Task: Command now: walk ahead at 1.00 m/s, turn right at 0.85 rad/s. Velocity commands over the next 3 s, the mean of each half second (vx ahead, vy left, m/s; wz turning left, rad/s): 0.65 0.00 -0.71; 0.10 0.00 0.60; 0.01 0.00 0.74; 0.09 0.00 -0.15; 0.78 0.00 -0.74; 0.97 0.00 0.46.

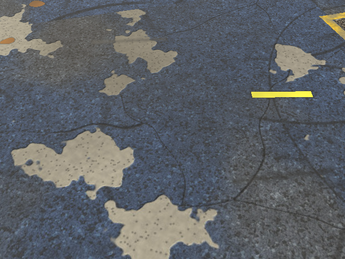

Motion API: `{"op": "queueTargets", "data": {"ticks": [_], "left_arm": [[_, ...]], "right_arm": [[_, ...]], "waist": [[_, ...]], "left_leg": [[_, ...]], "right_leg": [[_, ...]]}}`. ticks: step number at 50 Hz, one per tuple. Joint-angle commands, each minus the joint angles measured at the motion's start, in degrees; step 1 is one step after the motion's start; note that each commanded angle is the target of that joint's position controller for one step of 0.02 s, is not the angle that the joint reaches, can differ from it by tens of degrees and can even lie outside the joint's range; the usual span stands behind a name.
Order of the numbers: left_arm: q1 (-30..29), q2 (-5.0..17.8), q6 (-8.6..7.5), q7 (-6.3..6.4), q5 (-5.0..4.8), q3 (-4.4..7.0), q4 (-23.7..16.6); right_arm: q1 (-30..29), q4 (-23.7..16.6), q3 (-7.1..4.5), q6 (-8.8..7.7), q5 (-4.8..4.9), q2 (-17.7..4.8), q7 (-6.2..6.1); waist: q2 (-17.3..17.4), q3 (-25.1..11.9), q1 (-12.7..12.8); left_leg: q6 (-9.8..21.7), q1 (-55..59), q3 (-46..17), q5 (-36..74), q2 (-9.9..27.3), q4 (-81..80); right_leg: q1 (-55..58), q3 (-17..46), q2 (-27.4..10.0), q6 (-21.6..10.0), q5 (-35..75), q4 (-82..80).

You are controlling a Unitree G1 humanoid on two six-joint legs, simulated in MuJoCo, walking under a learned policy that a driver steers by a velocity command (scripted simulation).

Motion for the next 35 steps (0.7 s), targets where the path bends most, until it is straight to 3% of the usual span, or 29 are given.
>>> {"op": "queueTargets", "data": {"ticks": [1, 2, 3, 4, 5, 6, 7, 8, 9, 10, 11, 12, 13, 15, 16, 18, 20, 22, 23, 25, 26, 28, 29, 30, 31, 32, 33, 34, 35], "left_arm": [[-5.2, -1.2, -0.35, -1.25, 0.20, -1.57, -5.0], [-6.2, -0.6, -0.55, -1.44, 0.23, -1.51, -5.1], [-4.0, 0.7, -0.40, -1.49, -0.61, -1.05, -3.6], [-2.5, 1.0, -0.68, -1.43, -0.19, -1.03, -3.9], [1.0, 2.4, -0.62, -1.11, -0.01, -0.65, -3.2], [9.1, 4.4, -0.73, -0.44, 0.19, 0.33, -1.1], [20.8, 7.3, -0.77, 0.44, -0.09, 2.01, 2.6], [28.2, 9.2, -1.07, 1.82, -0.16, 3.61, 5.6], [22.2, 13.3, -0.71, 2.90, -0.72, 4.68, 5.7], [20.6, 18.6, -0.24, 2.66, 0.96, 5.86, 3.1], [18.9, 16.6, -0.24, 3.05, 0.68, 6.02, 1.0], [16.6, 13.1, -0.33, 3.52, 0.13, 5.20, 1.5], [14.0, 10.7, -0.58, 3.72, -0.38, 4.44, 1.6], [11.3, 8.2, -1.47, 3.91, -1.50, 3.38, 0.4], [11.0, 8.5, -1.85, 3.69, -1.53, 3.29, 0.1], [12.0, 9.1, -2.62, 3.39, -0.79, 3.45, 0.6], [12.8, 6.3, -2.76, 3.19, -0.93, 2.70, 1.4], [16.1, 3.3, -3.02, 3.25, -1.33, 1.53, 3.0], [17.4, 3.0, -3.12, 3.44, -1.15, 1.22, 3.6], [17.4, 4.1, -3.15, 4.04, 0.19, 1.20, 3.9], [16.3, 5.1, -3.07, 4.51, 0.84, 1.39, 3.7], [11.4, 7.3, -2.40, 5.77, 0.93, 2.22, 2.4], [7.8, 8.3, -2.08, 6.02, 0.31, 2.55, 0.9], [9.7, 6.3, -2.15, 5.95, 0.38, 2.27, -1.5], [19.8, 1.1, -1.48, 5.25, 0.23, 1.12, -2.3], [21.7, 3.2, -0.83, 4.96, 2.37, 0.32, -0.3], [16.4, 5.3, -0.10, 4.78, 2.43, 0.68, -0.8], [11.6, 5.6, 0.48, 4.75, 2.38, 0.82, -2.1], [9.0, 4.9, 1.37, 4.75, 2.30, 0.55, -3.7]], "right_arm": [[-5.7, -4.4, 0.19, -1.64, 0.28, -3.9, -0.49], [-4.9, -4.4, 0.10, -1.40, 0.31, -5.0, -0.97], [-4.9, -5.3, 0.10, -1.21, 0.21, -6.0, -1.74], [-3.9, -5.5, -0.40, -0.67, 0.52, -9.0, -2.29], [-4.2, -5.9, -1.05, 0.39, 0.30, -11.1, -3.02], [-6.2, -6.4, -1.55, 1.52, -0.06, -12.1, -3.25], [-9.6, -8.0, -1.98, 2.80, -0.65, -12.7, -3.11], [-10.9, -8.4, -2.21, 3.49, -0.69, -11.7, -2.35], [-11.1, -11.4, -0.47, 2.69, -1.23, -3.7, -1.34], [-7.4, -17.4, 0.12, 1.69, 0.63, -4.1, -1.43], [-11.0, -18.2, 0.73, 0.31, 0.36, -5.3, -1.68], [-12.6, -17.9, 0.84, -0.17, 0.33, -5.9, -1.73], [-13.6, -17.8, 0.83, 0.32, -0.47, -5.5, -1.80], [-12.9, -17.8, 0.79, 3.39, -2.18, -5.6, -1.83], [-13.9, -18.8, 0.95, 4.51, -2.24, -5.1, -1.74], [-14.3, -19.3, 1.53, 5.13, -1.39, -3.2, -1.42], [-14.5, -18.9, 2.37, 4.90, -0.31, -1.0, -1.21], [-18.2, -18.6, 2.86, 4.58, 0.10, 0.0, -0.82], [-19.6, -18.3, 2.87, 4.46, 0.23, -0.2, -0.70], [-19.4, -17.4, 2.69, 3.98, 0.23, -1.5, -0.51], [-17.0, -16.6, 2.24, 3.64, 0.18, -2.9, -0.39], [-5.6, -13.2, 0.36, 3.02, -0.33, -7.7, 0.06], [1.5, -11.2, -0.49, 2.57, -0.43, -8.8, 0.08], [1.9, -11.2, -1.41, 2.69, 0.14, -11.9, 0.05], [-4.0, -13.6, -2.25, 4.02, 0.45, -14.9, -0.10], [-9.6, -16.4, -2.61, 5.13, 2.03, -12.7, 0.18], [-12.3, -17.8, -1.88, 6.19, 1.76, -9.0, -0.01], [-12.4, -17.2, -1.18, 7.09, 1.38, -6.6, -0.02], [-11.4, -16.8, -1.30, 7.37, 1.34, -6.6, -0.10]], "waist": [[3.6, 9.0, 3.7], [3.4, 8.5, 3.6], [4.6, 3.7, 4.1], [6.9, 4.3, 6.1], [8.4, 2.6, 8.6], [9.3, -0.8, 13.0], [8.9, -6.4, 18.0], [3.0, -8.2, 19.5], [-12.9, -2.1, 11.1], [-11.0, -14.4, 7.3], [-0.7, -13.8, 7.9], [6.0, -4.9, 5.1], [9.0, -0.6, 2.0], [10.8, 1.0, -1.0], [10.2, 0.3, -1.4], [8.6, -2.4, -1.2], [3.6, -4.9, 0.5], [1.2, -4.6, 4.2], [0.6, -3.8, 5.5], [-0.8, -2.8, 5.7], [-2.4, -3.2, 4.6], [-3.4, -4.7, -1.3], [-0.9, -5.9, -5.8], [9.0, -7.1, -3.2], [21.1, -14.1, 5.0], [10.4, -15.6, 5.4], [3.3, -9.7, 4.6], [-1.6, -4.8, 4.7], [-1.1, -3.1, 4.3]], "left_leg": [[0.0, -11.6, 1.2, 37.7, 12.4, -9.7], [-0.5, -8.7, 2.4, 46.1, 12.2, -8.6], [-1.1, -5.2, 3.3, 63.1, 11.6, -5.1], [-1.6, -3.3, 3.6, 74.8, 13.7, 0.7], [-1.8, -1.0, 2.9, 82.9, 15.7, 6.9], [-1.0, -2.1, 2.2, 83.6, 16.8, 16.8], [0.5, -5.2, 0.2, 78.9, 17.3, 31.4], [0.4, -13.0, 0.1, 53.3, 12.5, 53.3], [-2.0, -34.4, -2.8, -8.1, 1.1, 75.1], [-3.7, -49.8, -14.4, -12.4, -1.4, 85.9], [-3.1, -53.7, -19.6, -8.9, 1.3, 82.2], [-3.0, -52.2, -19.9, -6.1, 3.4, 75.5], [-3.6, -48.7, -19.9, -5.3, 5.2, 70.3], [-5.6, -39.9, -19.2, -4.9, 8.0, 61.9], [-6.3, -36.2, -18.4, -5.0, 8.3, 55.8], [-5.1, -33.0, -15.0, 2.4, 6.7, 46.1], [-2.2, -28.6, -12.6, 14.7, 4.9, 34.2], [-0.2, -28.1, -10.5, 25.6, 3.5, 25.6], [0.5, -28.8, -10.1, 28.4, 3.1, 22.7], [2.1, -29.6, -10.5, 28.1, 2.0, 18.8], [3.1, -27.8, -11.7, 24.7, 1.1, 18.7], [4.8, -21.7, -12.7, 18.8, -0.9, 16.5], [6.7, -15.2, -14.7, 27.8, 0.4, 10.0], [11.1, -6.9, -29.0, 62.7, 10.1, 13.4], [22.5, 2.4, -54.0, 76.9, 21.2, 8.7], [23.0, -0.7, -55.4, 57.6, 21.3, 5.1], [21.2, -8.2, -50.3, 39.8, 18.0, 3.4], [17.9, -14.8, -45.9, 27.8, 14.3, 1.2], [15.4, -18.0, -43.4, 22.2, 11.4, -0.2]], "right_leg": [[7.3, -4.8, 1.4, -1.6, 6.8, -12.4], [9.5, -7.2, 3.6, -2.4, 7.5, -15.8], [15.7, -9.1, 7.4, -3.1, 7.5, -16.1], [16.6, -10.2, 8.4, -4.0, 4.5, -17.5], [20.0, -10.4, 10.0, -5.0, -0.2, -18.4], [28.3, -9.1, 10.9, -6.3, -2.6, -18.7], [39.8, -6.9, 11.9, -7.9, -6.2, -20.0], [50.1, -1.5, 11.6, -9.4, -5.5, -26.7], [55.6, 13.7, 2.6, -11.3, 16.7, -24.9], [69.6, 38.6, -6.5, -23.3, 19.8, -32.3], [66.7, 44.9, -9.5, -22.6, 13.0, -40.7], [55.8, 40.5, -8.1, -19.8, 14.5, -43.3], [46.8, 35.5, -5.8, -17.5, 19.9, -43.6], [34.2, 26.3, -2.0, -14.3, 33.3, -43.8], [29.6, 23.3, 0.6, -13.1, 35.9, -43.9], [29.3, 16.1, 4.6, -9.4, 47.1, -41.3], [30.5, 9.6, 8.3, -3.4, 45.8, -40.7], [35.1, 7.7, 8.3, 0.0, 38.8, -42.2], [38.1, 7.2, 7.4, 0.9, 36.5, -42.7], [43.4, 5.8, 4.5, 1.9, 37.3, -41.1], [44.6, 5.6, 2.5, 2.2, 40.5, -38.4], [46.2, 4.3, 1.1, 3.2, 44.7, -25.9], [43.0, 1.4, 4.2, 4.3, 35.5, -11.6], [30.8, -2.5, 13.5, 6.0, -3.6, 8.1], [15.5, 3.4, 20.4, 8.7, -35.3, 23.1], [13.9, 9.9, 14.7, 7.5, -30.6, 24.9], [13.2, 9.5, 12.7, 7.6, -27.2, 22.8], [12.7, 8.8, 10.6, 7.7, -25.5, 17.7], [13.4, 8.6, 9.3, 7.9, -24.4, 12.7]]}}
Next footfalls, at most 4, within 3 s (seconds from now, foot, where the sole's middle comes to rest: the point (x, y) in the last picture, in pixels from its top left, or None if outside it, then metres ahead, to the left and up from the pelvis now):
0.16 right None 0.35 -0.05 -0.77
0.58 left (187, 219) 0.67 -0.05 -0.77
1.20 right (223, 222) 0.65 -0.19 -0.77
1.66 left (182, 254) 0.53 -0.02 -0.77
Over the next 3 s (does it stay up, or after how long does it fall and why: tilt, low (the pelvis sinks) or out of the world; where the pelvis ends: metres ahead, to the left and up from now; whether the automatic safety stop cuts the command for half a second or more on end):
stays up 1.34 -0.30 -0.02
